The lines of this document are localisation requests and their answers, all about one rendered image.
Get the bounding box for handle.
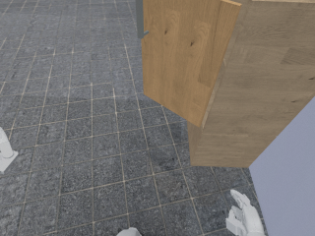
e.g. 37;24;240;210
135;0;150;39

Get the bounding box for cupboard door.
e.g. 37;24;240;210
141;0;242;127

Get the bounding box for left robot hand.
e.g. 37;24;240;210
0;127;19;174

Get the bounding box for right robot hand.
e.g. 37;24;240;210
225;189;265;236

